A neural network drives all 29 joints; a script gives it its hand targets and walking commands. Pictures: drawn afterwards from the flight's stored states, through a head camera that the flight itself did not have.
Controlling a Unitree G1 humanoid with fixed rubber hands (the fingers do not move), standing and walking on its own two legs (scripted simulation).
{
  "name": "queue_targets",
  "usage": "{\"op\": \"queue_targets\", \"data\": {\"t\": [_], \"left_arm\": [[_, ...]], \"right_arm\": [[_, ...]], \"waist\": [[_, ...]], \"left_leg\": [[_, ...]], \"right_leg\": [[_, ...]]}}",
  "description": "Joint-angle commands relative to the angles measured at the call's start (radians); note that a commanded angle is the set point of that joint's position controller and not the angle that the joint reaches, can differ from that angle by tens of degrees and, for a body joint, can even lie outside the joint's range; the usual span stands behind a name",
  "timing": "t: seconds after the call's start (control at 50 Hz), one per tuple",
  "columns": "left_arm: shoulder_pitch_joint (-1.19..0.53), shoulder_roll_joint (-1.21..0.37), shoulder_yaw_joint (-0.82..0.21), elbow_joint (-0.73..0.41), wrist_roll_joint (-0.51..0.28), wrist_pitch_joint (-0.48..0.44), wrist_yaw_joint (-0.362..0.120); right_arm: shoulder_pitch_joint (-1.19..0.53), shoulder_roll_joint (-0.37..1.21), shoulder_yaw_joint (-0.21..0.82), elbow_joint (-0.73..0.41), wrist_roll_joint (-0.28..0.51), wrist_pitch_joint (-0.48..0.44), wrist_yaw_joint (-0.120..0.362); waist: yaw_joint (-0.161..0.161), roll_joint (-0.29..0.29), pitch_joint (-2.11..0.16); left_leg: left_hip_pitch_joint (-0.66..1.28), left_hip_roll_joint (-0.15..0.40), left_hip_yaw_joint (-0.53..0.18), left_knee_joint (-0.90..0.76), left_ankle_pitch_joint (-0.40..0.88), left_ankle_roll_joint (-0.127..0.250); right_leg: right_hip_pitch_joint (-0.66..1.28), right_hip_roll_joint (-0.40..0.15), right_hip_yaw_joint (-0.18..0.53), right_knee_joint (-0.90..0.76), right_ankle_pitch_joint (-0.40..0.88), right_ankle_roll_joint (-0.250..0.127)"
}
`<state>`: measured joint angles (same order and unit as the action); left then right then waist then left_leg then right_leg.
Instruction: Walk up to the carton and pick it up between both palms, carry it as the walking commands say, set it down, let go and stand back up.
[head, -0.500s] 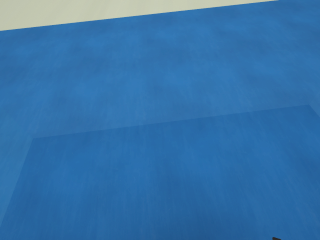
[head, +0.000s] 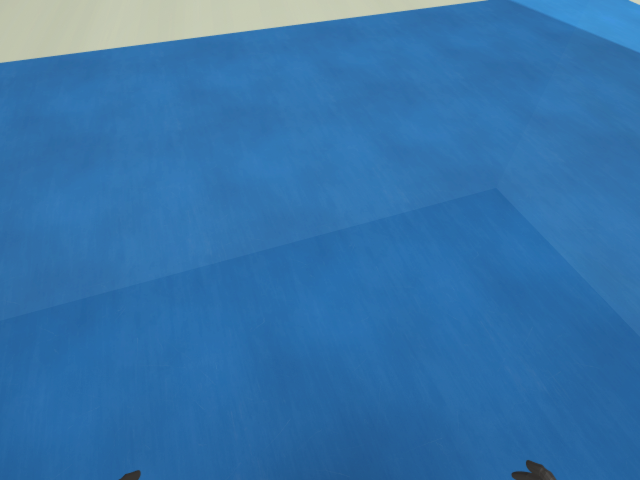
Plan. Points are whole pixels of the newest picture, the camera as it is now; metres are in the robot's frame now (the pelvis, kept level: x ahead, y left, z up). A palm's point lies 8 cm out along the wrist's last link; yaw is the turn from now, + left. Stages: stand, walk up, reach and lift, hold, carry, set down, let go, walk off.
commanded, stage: walk up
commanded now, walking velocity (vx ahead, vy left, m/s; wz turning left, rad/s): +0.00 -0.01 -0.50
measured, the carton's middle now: out of the picture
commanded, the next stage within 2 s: none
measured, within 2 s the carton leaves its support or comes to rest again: neither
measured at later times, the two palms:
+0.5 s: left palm (200, 448) +0.19 +0.18 -0.10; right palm out of the picture -0.03 -0.32 -0.12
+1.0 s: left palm (183, 450) +0.19 +0.21 -0.13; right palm out of the picture -0.05 -0.28 -0.08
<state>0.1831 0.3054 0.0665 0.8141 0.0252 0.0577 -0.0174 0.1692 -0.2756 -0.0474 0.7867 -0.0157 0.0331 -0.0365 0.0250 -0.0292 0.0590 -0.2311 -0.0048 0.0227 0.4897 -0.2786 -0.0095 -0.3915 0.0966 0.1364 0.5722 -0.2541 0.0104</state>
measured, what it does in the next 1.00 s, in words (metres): steps on the spot, turning right: right foot, then left foot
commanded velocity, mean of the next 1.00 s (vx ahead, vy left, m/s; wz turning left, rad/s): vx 0.00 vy -0.01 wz -0.50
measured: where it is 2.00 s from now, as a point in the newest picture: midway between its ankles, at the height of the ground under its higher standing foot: outside the picture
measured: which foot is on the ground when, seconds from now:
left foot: down 0.00-0.40, up 0.42-0.82, down 0.84-1.00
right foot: up 0.00-0.38, down 0.40-0.84, up 0.86-1.00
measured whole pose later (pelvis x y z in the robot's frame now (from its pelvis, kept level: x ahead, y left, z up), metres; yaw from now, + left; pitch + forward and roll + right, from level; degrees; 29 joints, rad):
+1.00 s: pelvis -0.01 +0.01 +0.01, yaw -32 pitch +0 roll -2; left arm 0.19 0.32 0.08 0.88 0.02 0.07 -0.03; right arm 0.16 -0.25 -0.03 0.81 -0.03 0.02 -0.03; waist 0.04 -0.05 0.10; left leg -0.23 0.07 0.14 0.46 -0.23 0.03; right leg -0.47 0.01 0.00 1.05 -0.41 0.09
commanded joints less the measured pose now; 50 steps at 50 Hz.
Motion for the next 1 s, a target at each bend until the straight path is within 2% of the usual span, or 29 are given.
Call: {"op": "queue_targets", "data": {"t": [0.0,0.02,0.04,0.06,0.1,0.2,0.3,0.34,0.36,0.38,0.4,0.42,0.44,0.46,0.48,0.5,0.54,0.58,0.7,0.74,0.78,0.8,0.82,0.84,0.86,0.88,0.9,0.92,0.98], "left_arm": [[-0.041,0.102,0.023,-0.081,0.005,-0.007,0.001],[-0.017,0.102,0.025,-0.059,0.004,-0.005,-0.008],[0.011,0.098,0.026,-0.044,0.01,-0.002,-0.016],[0.032,0.096,0.028,-0.036,0.013,0.003,-0.02],[0.007,0.082,0.02,-0.049,0.01,0.011,-0.025],[-0.083,0.027,-0.001,-0.071,-0.003,0.017,-0.032],[-0.074,0.025,-0.002,-0.081,-0.015,0.0,-0.028],[-0.03,0.043,0.004,-0.071,-0.005,-0.015,-0.022],[0.02,0.072,0.016,-0.056,0.009,-0.028,-0.017],[0.08,0.146,0.04,-0.048,0.013,-0.045,-0.016],[0.094,0.249,0.06,-0.068,-0.015,-0.047,-0.007],[0.141,0.223,0.056,-0.038,-0.02,-0.039,-0.002],[0.08,0.188,0.047,-0.044,-0.007,-0.034,0.006],[0.022,0.157,0.038,-0.047,-0.001,-0.029,0.013],[-0.009,0.139,0.032,-0.046,-0.001,-0.027,0.015],[-0.033,0.127,0.03,-0.046,0.0,-0.027,0.013],[-0.036,0.118,0.031,-0.037,0.003,-0.03,0.012],[-0.019,0.125,0.033,-0.017,0.007,-0.032,0.017],[-0.003,0.16,0.039,-0.004,0.006,-0.03,0.015],[-0.018,0.159,0.038,-0.002,0.003,-0.024,0.015],[-0.027,0.148,0.035,0.005,-0.001,-0.018,0.014],[-0.019,0.126,0.032,0.005,-0.008,-0.021,0.014],[0.016,0.074,0.024,0.002,-0.013,-0.022,0.012],[0.003,0.043,0.019,-0.032,-0.007,-0.015,0.011],[-0.019,0.105,0.033,-0.028,0.003,-0.006,0.009],[-0.027,0.105,0.034,-0.013,-0.001,-0.003,0.001],[0.002,0.101,0.035,0.008,-0.002,0.002,-0.007],[0.031,0.097,0.037,0.021,-0.004,0.007,-0.014],[0.025,0.074,0.029,0.014,-0.015,0.014,-0.022]], "right_arm": [[0.06,-0.232,-0.035,-0.048,-0.014,-0.01,0.0],[0.021,-0.17,-0.024,-0.058,-0.009,-0.016,0.001],[-0.005,-0.138,-0.019,-0.067,-0.008,-0.021,0.0],[-0.01,-0.122,-0.021,-0.073,-0.003,-0.027,-0.002],[0.034,-0.118,-0.021,-0.075,-0.006,-0.034,-0.003],[0.145,-0.153,-0.039,-0.036,-0.028,-0.029,0.002],[0.164,-0.19,-0.057,-0.006,-0.025,-0.023,0.015],[0.144,-0.182,-0.052,-0.006,-0.014,-0.018,0.018],[0.129,-0.154,-0.042,-0.011,-0.006,-0.016,0.019],[0.132,-0.086,-0.031,-0.028,0.0,-0.014,0.022],[0.067,-0.031,-0.021,-0.087,0.007,-0.006,0.026],[0.015,-0.073,-0.034,-0.092,0.0,0.012,0.015],[0.027,-0.09,-0.034,-0.079,-0.006,0.015,0.019],[0.038,-0.103,-0.036,-0.068,-0.009,0.015,0.022],[0.04,-0.11,-0.038,-0.067,-0.012,0.019,0.024],[0.05,-0.11,-0.038,-0.058,-0.011,0.022,0.028],[0.038,-0.104,-0.036,-0.05,-0.009,0.021,0.028],[-0.011,-0.099,-0.032,-0.052,-0.013,0.022,0.023],[-0.062,-0.084,-0.019,-0.055,-0.005,0.009,0.016],[-0.039,-0.072,-0.015,-0.051,0.004,-0.001,0.01],[0.025,-0.061,-0.014,-0.036,0.013,-0.015,-0.001],[0.066,-0.084,-0.022,-0.031,0.011,-0.026,-0.006],[0.081,-0.153,-0.03,-0.032,-0.008,-0.033,-0.009],[0.054,-0.254,-0.049,-0.042,-0.024,-0.022,-0.006],[0.046,-0.234,-0.041,-0.037,-0.018,-0.018,0.004],[0.002,-0.184,-0.033,-0.034,-0.016,-0.021,0.003],[-0.035,-0.151,-0.025,-0.035,-0.017,-0.021,0.002],[-0.056,-0.132,-0.021,-0.04,-0.014,-0.025,-0.001],[0.005,-0.125,-0.02,-0.022,-0.012,-0.028,0.0]], "waist": [[-0.027,0.195,0.007],[-0.002,0.135,0.012],[0.017,0.112,0.004],[0.021,0.132,-0.018],[0.002,0.177,-0.03],[-0.063,0.23,-0.033],[-0.072,0.248,-0.092],[-0.04,0.211,-0.11],[-0.008,0.154,-0.135],[0.017,-0.037,-0.176],[0.04,-0.268,-0.156],[0.058,-0.16,-0.175],[0.024,-0.113,-0.169],[-0.001,-0.104,-0.137],[-0.011,-0.122,-0.113],[-0.019,-0.139,-0.109],[-0.021,-0.126,-0.102],[-0.005,-0.122,-0.074],[0.016,-0.147,-0.085],[0.005,-0.151,-0.098],[-0.032,-0.134,-0.106],[-0.051,-0.097,-0.129],[-0.041,0.106,-0.142],[-0.038,0.298,-0.139],[-0.041,0.201,-0.124],[-0.02,0.169,-0.085],[0.0,0.159,-0.045],[0.014,0.177,-0.035],[-0.005,0.196,-0.048]], "left_leg": [[-0.006,0.494,-0.428,-0.335,-0.126,0.163],[-0.03,0.419,-0.321,-0.306,-0.017,0.155],[-0.014,0.355,-0.217,-0.266,0.114,0.139],[0.028,0.308,-0.132,-0.234,0.208,0.129],[0.086,0.272,-0.049,-0.195,0.347,0.122],[0.168,0.292,-0.003,-0.139,0.449,0.141],[0.172,0.353,0.015,-0.057,0.642,0.131],[0.12,0.343,0.049,0.016,0.566,0.077],[0.027,0.312,0.084,0.099,0.449,0.031],[-0.157,0.226,0.123,0.293,0.134,-0.016],[-0.37,0.077,0.123,0.458,-0.316,-0.083],[-0.379,0.129,0.011,0.583,-0.343,-0.072],[-0.349,0.132,-0.015,0.602,-0.298,-0.074],[-0.334,0.136,-0.029,0.595,-0.242,-0.081],[-0.332,0.126,-0.032,0.58,-0.198,-0.083],[-0.315,0.113,-0.019,0.576,-0.164,-0.086],[-0.302,0.09,-0.01,0.538,-0.128,-0.087],[-0.307,0.077,-0.001,0.48,-0.12,-0.088],[-0.191,0.029,0.017,0.272,-0.126,-0.07],[-0.104,0.006,0.035,0.169,-0.116,-0.055],[0.042,-0.005,0.052,-0.041,-0.024,-0.034],[0.153,0.057,0.004,-0.119,0.037,-0.012],[0.241,0.248,-0.206,-0.226,0.051,0.034],[0.218,0.497,-0.406,-0.284,0.071,0.147],[0.109,0.509,-0.359,-0.255,0.128,0.187],[0.057,0.449,-0.274,-0.248,0.152,0.179],[0.022,0.384,-0.186,-0.242,0.157,0.154],[0.023,0.333,-0.109,-0.235,0.179,0.137],[0.084,0.284,-0.011,-0.198,0.31,0.131]], "right_leg": [[-0.22,-0.076,-0.064,0.391,-0.251,0.067],[-0.178,-0.084,-0.067,0.478,-0.193,0.059],[-0.161,-0.092,-0.075,0.544,-0.148,0.059],[-0.159,-0.098,-0.091,0.582,-0.112,0.066],[-0.17,-0.102,-0.124,0.557,-0.11,0.076],[-0.126,-0.104,-0.177,0.328,-0.177,0.074],[0.028,-0.093,-0.226,0.122,-0.176,0.042],[0.14,-0.1,-0.234,-0.067,-0.052,0.017],[0.264,-0.143,-0.219,-0.184,0.049,-0.006],[0.417,-0.313,-0.02,-0.249,0.266,-0.058],[0.424,-0.55,0.287,-0.217,0.761,-0.229],[0.417,-0.542,0.232,-0.183,0.852,-0.268],[0.387,-0.477,0.148,-0.165,0.79,-0.23],[0.353,-0.406,0.089,-0.164,0.707,-0.189],[0.326,-0.36,0.062,-0.175,0.654,-0.158],[0.301,-0.329,0.047,-0.187,0.629,-0.147],[0.282,-0.315,0.062,-0.204,0.56,-0.152],[0.273,-0.318,0.104,-0.23,0.49,-0.158],[0.241,-0.297,0.177,-0.239,0.41,-0.148],[0.202,-0.28,0.185,-0.215,0.419,-0.139],[0.138,-0.241,0.17,-0.155,0.379,-0.1],[0.06,-0.208,0.159,-0.112,0.246,-0.059],[-0.074,-0.1,0.075,0.078,-0.022,-0.003],[-0.22,-0.003,-0.091,0.265,-0.31,0.052],[-0.15,-0.082,-0.09,0.429,-0.33,0.068],[-0.14,-0.101,-0.08,0.497,-0.283,0.06],[-0.128,-0.115,-0.085,0.541,-0.228,0.069],[-0.124,-0.116,-0.104,0.569,-0.178,0.081],[-0.112,-0.124,-0.151,0.49,-0.137,0.104]]}}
